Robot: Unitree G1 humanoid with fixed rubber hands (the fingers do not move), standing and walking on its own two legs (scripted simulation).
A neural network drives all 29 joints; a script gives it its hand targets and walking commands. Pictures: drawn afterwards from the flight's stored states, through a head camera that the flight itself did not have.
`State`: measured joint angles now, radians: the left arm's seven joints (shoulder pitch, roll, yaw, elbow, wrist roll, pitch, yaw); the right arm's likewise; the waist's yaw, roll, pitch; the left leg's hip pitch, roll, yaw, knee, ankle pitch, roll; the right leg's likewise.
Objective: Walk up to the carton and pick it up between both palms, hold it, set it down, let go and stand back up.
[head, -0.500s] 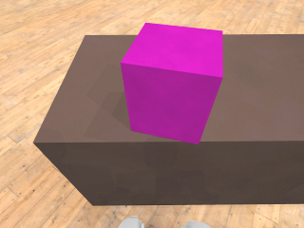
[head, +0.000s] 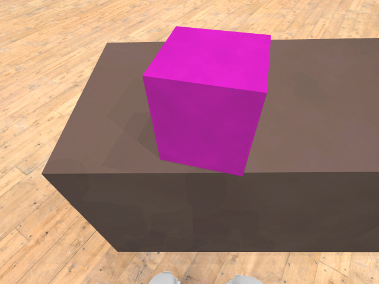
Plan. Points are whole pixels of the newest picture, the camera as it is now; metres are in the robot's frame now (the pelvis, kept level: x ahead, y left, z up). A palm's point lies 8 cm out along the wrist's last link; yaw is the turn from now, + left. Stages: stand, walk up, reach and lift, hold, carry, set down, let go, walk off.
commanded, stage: walk up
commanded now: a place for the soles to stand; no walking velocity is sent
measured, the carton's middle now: (210, 103) +0.49 -0.02 +0.12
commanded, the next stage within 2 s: reach and lift in 1.62 s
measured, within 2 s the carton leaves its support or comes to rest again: neither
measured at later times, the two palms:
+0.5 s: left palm out of the picture +0.10 +0.31 -0.11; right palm out of the picture +0.07 -0.30 -0.11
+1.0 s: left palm out of the picture +0.10 +0.32 -0.11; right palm out of the picture +0.11 -0.29 -0.11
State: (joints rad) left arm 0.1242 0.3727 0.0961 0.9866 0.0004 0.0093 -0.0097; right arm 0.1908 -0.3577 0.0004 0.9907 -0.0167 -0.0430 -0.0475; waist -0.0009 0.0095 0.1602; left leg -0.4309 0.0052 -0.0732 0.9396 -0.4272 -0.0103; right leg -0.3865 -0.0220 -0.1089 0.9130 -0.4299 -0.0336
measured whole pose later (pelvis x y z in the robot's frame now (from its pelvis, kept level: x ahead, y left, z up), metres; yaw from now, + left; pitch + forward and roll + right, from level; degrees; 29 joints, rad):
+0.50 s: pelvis +0.01 +0.00 +0.00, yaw +0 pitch -4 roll -1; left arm 0.11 0.35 0.09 0.99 0.00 0.00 -0.01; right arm 0.19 -0.36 0.00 0.99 -0.01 -0.04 -0.05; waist 0.00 0.01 0.16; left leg -0.43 0.00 -0.07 0.92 -0.39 -0.02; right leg -0.39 -0.03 -0.11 0.91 -0.45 -0.04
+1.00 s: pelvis +0.04 +0.01 +0.01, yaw +1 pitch -2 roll -2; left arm 0.18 0.37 0.08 0.99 0.00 -0.02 -0.02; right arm 0.19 -0.36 0.00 0.99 -0.02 -0.06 -0.03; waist 0.00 0.01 0.13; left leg -0.45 0.00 -0.07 0.91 -0.42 0.00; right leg -0.39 -0.03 -0.11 0.92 -0.55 -0.03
